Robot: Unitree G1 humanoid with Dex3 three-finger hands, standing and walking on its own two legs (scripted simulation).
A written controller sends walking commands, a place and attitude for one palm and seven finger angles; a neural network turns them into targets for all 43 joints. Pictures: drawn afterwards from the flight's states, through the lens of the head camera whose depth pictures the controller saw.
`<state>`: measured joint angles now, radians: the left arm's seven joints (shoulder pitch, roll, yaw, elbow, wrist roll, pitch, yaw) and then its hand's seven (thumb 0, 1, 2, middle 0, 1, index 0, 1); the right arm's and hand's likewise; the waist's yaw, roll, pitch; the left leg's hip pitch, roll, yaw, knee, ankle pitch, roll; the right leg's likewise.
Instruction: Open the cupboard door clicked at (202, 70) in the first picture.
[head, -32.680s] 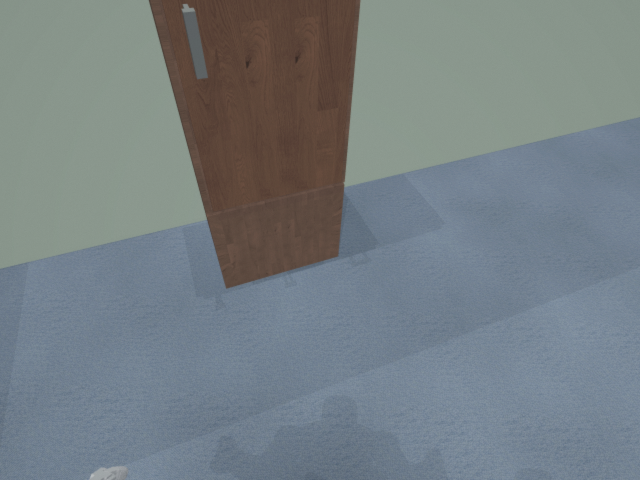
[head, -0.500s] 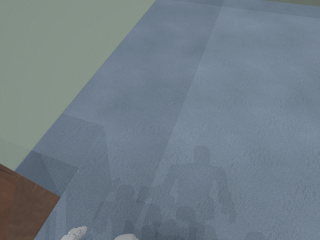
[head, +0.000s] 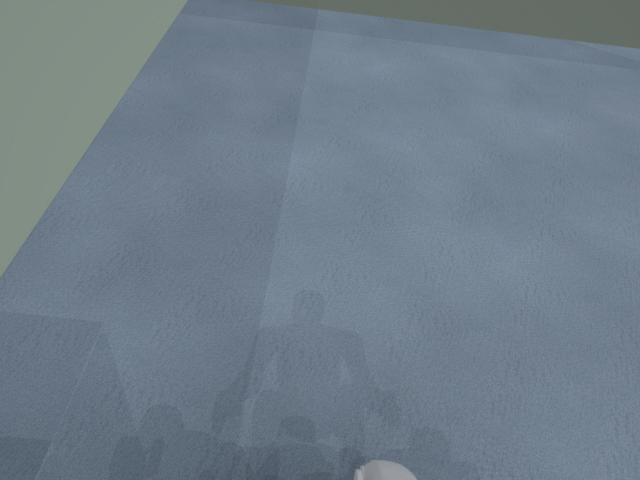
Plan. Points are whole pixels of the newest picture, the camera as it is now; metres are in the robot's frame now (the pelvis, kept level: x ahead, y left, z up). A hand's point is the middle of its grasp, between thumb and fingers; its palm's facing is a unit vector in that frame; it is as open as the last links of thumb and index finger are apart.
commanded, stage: walk to a spot facing it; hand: left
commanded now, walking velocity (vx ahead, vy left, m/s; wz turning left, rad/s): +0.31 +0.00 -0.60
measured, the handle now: out of the picture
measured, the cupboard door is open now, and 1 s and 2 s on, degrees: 36 36 36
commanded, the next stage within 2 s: turn to face it in 0.68 s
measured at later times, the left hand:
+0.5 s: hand (294, 325) +0.37 +0.06 -0.16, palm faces -0.28 -0.93 -0.22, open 7.2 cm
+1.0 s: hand (332, 231) +0.59 +0.01 -0.17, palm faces -0.32 -0.93 -0.18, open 7.4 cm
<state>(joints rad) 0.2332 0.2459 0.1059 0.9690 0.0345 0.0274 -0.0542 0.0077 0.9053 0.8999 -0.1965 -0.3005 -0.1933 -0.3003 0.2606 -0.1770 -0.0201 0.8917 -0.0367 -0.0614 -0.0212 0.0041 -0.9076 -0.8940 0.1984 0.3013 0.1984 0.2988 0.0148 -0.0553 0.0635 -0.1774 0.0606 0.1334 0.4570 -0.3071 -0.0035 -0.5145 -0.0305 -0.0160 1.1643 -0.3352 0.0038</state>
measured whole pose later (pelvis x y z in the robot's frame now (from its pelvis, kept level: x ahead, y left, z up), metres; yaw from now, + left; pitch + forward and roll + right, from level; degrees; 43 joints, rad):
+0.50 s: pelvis +0.22 -0.09 +0.00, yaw -16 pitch +1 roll +2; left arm 0.16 0.19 0.07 0.95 0.01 -0.04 0.00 -0.01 0.93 0.90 -0.20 -0.30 -0.20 -0.30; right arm 0.24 -0.19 -0.04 0.95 -0.03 -0.01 0.00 0.01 -0.91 -0.89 0.20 0.30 0.19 0.30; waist -0.06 -0.01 0.10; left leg -0.56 0.14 0.03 1.06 -0.29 -0.07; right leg -0.23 0.06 -0.05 0.43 -0.23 -0.10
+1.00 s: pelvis +0.47 -0.14 +0.00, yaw -20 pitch +1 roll +0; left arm 0.19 0.17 0.05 1.00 0.02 -0.02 -0.01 0.00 0.91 0.90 -0.19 -0.30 -0.19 -0.30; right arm 0.26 -0.17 -0.02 1.02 -0.03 -0.04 -0.03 0.00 -0.92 -0.89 0.20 0.30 0.20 0.30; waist -0.01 0.00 0.07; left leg -0.24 0.03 0.06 0.48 -0.25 0.01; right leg -0.43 -0.06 -0.04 0.84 -0.34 0.03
